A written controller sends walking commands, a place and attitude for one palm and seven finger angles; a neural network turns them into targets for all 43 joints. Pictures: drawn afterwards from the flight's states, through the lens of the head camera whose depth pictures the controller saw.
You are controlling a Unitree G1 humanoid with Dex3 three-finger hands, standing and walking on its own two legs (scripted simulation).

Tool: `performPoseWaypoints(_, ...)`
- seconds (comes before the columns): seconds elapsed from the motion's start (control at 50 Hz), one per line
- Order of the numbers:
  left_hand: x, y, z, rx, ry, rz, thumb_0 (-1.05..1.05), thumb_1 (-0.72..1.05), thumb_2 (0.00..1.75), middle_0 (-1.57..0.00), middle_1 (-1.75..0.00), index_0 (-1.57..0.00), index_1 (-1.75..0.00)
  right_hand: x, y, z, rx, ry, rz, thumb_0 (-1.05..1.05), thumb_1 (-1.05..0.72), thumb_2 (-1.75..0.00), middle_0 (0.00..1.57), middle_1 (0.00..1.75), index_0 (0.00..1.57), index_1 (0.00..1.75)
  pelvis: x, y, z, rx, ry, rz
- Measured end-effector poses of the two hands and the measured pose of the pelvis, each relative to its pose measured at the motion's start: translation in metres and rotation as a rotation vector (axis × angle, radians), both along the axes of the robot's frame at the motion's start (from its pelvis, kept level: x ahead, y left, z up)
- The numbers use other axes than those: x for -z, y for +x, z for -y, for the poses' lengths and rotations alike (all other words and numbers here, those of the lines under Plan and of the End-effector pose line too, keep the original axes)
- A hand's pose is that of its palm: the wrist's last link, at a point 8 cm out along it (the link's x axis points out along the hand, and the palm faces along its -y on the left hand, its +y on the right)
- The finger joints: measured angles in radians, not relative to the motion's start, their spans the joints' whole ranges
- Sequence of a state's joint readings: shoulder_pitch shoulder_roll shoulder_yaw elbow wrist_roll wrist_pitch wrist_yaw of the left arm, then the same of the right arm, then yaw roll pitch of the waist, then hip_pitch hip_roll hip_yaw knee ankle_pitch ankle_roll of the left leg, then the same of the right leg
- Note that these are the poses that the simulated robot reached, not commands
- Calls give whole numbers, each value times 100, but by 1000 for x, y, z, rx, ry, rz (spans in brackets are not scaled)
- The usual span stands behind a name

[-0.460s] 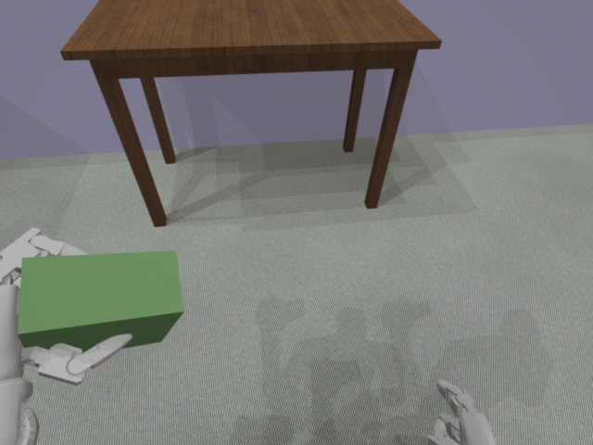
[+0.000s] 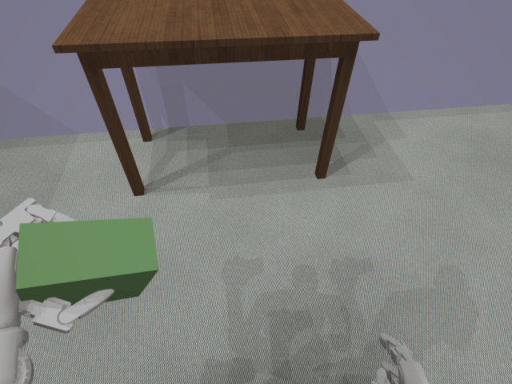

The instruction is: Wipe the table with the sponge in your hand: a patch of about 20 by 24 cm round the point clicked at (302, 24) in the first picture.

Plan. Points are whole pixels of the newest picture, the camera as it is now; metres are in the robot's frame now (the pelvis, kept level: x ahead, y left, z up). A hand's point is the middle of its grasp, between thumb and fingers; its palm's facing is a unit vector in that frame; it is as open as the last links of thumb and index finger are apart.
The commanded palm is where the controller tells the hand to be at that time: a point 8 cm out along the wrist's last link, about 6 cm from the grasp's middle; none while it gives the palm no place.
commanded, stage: walk to a spot facing it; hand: left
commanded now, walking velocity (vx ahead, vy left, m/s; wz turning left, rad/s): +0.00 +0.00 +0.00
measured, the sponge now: (109, 264) +0.23 +0.20 +0.14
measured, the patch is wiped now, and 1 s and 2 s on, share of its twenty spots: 0.00 0.00 0.00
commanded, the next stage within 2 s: none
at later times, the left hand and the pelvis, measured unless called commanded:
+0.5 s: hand (103, 226) +0.26 +0.22 +0.16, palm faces +0.44 -0.83 -0.35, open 10.2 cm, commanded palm +0.21 +0.26 +0.18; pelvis +0.05 -0.02 -0.01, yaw +1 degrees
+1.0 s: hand (192, 144) +0.43 +0.14 +0.17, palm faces +0.35 -0.79 -0.50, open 10.2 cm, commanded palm +0.36 +0.19 +0.18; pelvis +0.19 -0.08 -0.02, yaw -2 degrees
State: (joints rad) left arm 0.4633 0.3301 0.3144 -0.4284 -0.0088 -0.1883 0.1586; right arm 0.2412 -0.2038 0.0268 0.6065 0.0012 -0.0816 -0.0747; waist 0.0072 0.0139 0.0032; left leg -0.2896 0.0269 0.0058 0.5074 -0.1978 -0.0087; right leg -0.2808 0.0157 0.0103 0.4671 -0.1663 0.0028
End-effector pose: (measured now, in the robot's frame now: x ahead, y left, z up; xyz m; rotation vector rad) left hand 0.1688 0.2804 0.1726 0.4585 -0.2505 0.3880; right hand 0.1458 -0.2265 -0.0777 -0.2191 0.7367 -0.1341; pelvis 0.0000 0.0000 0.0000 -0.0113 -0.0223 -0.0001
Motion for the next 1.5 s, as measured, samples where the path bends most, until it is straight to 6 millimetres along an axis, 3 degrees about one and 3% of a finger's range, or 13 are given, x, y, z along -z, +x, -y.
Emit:
performPoseWaypoints(0.26,-3,11,1,-6,14,34,-1,-50,97,-76,-132,-74,-132,4,5,5,25,-18,0,2,-90,-90,21,30,20,30,6,12,2,4,-3,0)
performPoseWaypoints(0.42,1,37,21,-11,23,49,-1,-50,97,-76,-132,-74,-132,22,22,18,20,15,-39,2,-90,-90,21,30,20,30,13,39,21,-5,5,-3)
performPoseWaypoints(0.52,-2,57,24,3,0,63,-1,-50,97,-76,-132,-74,-132,19,40,26,-3,-22,-108,2,-90,-90,21,30,20,30,7,59,20,-23,21,-11)
performPoseWaypoints(0.68,-5,105,11,6,43,73,-1,-50,97,-76,-132,-74,-132,7,94,22,47,-22,-19,2,-90,-90,21,30,20,30,9,98,14,20,30,-7)
performPoseWaypoints(0.84,-19,165,54,84,70,17,-1,-50,97,-76,-132,-74,-132,6,133,21,50,79,-11,1,-90,-90,21,30,20,30,-3,143,38,58,7,-31)
performPoseWaypoints(0.92,-20,196,81,98,139,3,-1,-50,97,-76,-132,-74,-132,25,154,42,61,108,-36,1,-90,-90,21,30,20,30,7,172,63,53,8,-23)
performPoseWaypoints(0.96,-17,210,94,95,177,20,-1,-50,97,-76,-132,-74,-132,41,167,58,58,110,-57,1,-90,-90,21,30,20,30,19,184,77,36,15,-13)
performPoseWaypoints(1.02,-13,226,107,87,150,17,-1,-50,97,-76,-132,-74,-132,53,184,85,52,86,-115,2,-90,-90,21,30,20,30,21,197,88,29,21,-2)
performPoseWaypoints(1.12,-17,242,118,76,153,-33,-1,-50,97,-76,-132,-74,-132,39,213,121,77,31,-146,2,-90,-90,21,30,20,30,9,225,101,7,27,-11)
performPoseWaypoints(1.22,-28,258,118,43,163,-29,-1,-50,97,-76,-132,-74,-132,20,247,139,54,-20,-144,2,-90,-90,20,30,19,29,-1,253,110,-23,40,-20)
performPoseWaypoints(1.34,-30,281,108,-20,124,38,0,-50,98,-76,-132,-74,-132,5,299,133,2,-49,-101,2,-90,-90,20,30,19,29,-1,294,110,-42,50,-12)
performPoseWaypoints(1.42,-23,306,99,-34,87,128,0,-50,98,-76,-132,-74,-132,6,341,115,-28,-56,-29,2,-90,-90,20,30,19,29,13,325,101,-32,51,-1)
performPoseWaypoints(1.5,-16,339,93,-14,79,176,-1,-50,98,-76,-132,-74,-132,11,377,90,-44,4,36,2,-90,-90,20,30,19,29,22,339,101,-66,52,26)
